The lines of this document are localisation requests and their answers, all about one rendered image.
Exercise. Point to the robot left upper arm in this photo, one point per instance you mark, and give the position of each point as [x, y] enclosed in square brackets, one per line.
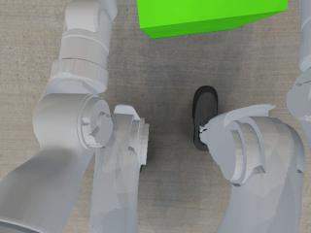
[39, 195]

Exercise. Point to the right robot shin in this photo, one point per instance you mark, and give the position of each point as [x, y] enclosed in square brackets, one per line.
[216, 126]

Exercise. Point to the right robot foot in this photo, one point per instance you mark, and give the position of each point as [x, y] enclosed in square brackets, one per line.
[204, 107]

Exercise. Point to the robot right upper arm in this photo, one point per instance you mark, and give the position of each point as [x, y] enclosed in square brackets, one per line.
[299, 103]

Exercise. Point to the robot left forearm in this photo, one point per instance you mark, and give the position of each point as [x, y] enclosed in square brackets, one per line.
[85, 44]

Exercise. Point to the carton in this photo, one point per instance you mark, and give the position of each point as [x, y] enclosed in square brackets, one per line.
[172, 18]

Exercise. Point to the robot right forearm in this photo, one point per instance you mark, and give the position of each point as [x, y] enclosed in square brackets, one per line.
[304, 51]

